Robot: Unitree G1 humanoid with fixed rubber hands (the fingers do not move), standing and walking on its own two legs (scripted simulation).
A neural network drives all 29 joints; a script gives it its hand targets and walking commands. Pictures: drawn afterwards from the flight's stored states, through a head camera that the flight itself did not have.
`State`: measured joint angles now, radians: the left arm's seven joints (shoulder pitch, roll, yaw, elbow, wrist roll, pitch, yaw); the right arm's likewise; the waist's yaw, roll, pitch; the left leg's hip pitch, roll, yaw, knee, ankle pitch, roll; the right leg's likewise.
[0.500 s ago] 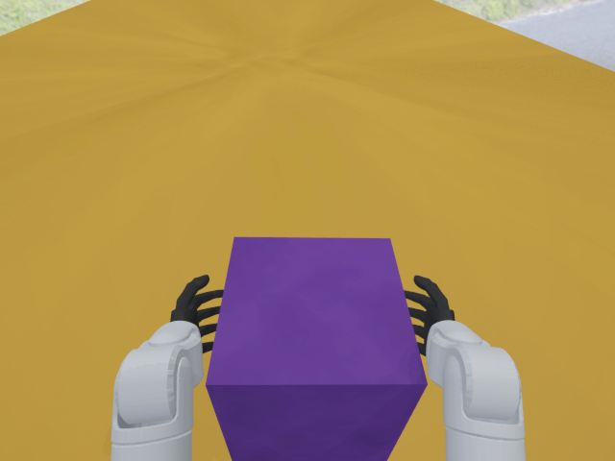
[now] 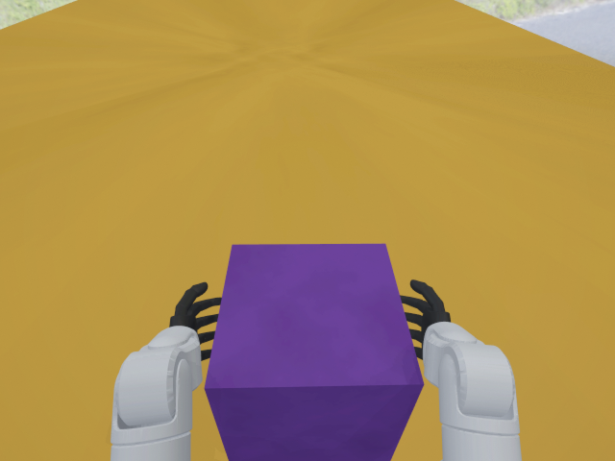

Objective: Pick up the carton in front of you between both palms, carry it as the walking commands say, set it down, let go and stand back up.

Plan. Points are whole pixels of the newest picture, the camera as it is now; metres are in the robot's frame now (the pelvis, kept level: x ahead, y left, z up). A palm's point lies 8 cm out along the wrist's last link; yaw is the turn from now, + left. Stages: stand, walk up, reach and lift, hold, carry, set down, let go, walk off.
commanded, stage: carry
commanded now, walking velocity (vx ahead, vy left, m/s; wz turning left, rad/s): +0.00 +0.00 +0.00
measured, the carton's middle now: (309, 360) +0.28 +0.00 +0.01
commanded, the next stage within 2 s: hold in 1.54 s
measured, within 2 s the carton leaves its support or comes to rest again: neither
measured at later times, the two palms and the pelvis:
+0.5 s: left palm (176, 378) +0.22 +0.15 +0.08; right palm (434, 374) +0.22 -0.14 +0.07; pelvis -0.03 +0.01 +0.00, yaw +0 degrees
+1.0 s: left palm (186, 379) +0.24 +0.16 +0.04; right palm (422, 375) +0.24 -0.14 +0.03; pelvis -0.04 +0.01 +0.00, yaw +0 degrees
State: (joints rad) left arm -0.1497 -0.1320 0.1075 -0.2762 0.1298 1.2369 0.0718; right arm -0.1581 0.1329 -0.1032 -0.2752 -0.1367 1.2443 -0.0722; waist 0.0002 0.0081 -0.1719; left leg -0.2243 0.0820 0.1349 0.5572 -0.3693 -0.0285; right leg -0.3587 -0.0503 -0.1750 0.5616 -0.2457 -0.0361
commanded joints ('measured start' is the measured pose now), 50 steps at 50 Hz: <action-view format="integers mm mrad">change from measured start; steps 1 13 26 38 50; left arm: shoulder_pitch -490 -459 -433 -411 -529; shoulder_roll -895 -916 -890 -801 -899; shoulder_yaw -702 -701 -681 -522 -426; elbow -62 -26 50 232 451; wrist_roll -419 -401 -327 -180 -102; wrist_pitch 0 -8 -174 -397 -611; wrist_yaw -249 -253 -264 -252 -276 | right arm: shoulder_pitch -480 -455 -422 -400 -512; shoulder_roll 893 912 889 803 897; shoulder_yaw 697 702 681 527 430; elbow -57 -27 47 227 442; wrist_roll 414 405 327 180 99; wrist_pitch -8 -16 -178 -400 -614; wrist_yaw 243 249 252 243 265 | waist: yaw -3 -3 -3 0 2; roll -9 -3 -9 -12 -18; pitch -160 -128 -126 -122 -166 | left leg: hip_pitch -14 -49 -68 -80 -54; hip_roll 79 80 73 67 61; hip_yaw -75 -87 -93 -94 -92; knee -88 -126 -132 -132 -122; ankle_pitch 229 149 103 90 96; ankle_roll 23 35 43 44 48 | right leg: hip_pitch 143 118 104 100 124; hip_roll -118 -113 -114 -113 -113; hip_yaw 129 131 137 140 144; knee -78 -113 -138 -145 -143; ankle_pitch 307 178 104 86 98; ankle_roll -5 2 7 10 10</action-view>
